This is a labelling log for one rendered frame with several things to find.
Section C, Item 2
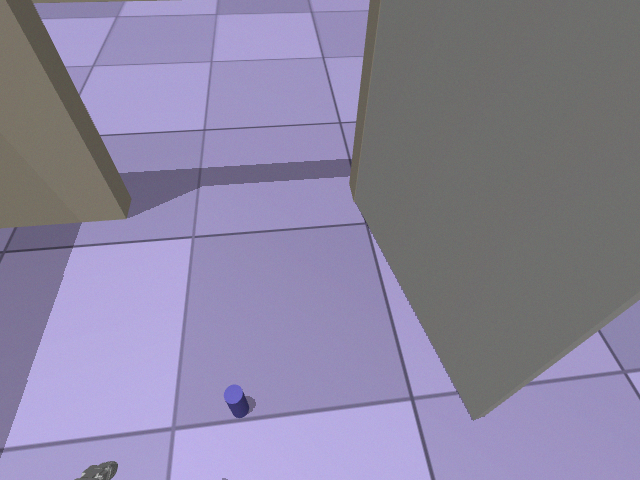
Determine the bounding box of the left robot hand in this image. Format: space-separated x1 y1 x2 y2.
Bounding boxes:
75 461 118 480

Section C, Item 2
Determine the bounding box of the can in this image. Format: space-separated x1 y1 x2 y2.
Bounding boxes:
224 384 249 418

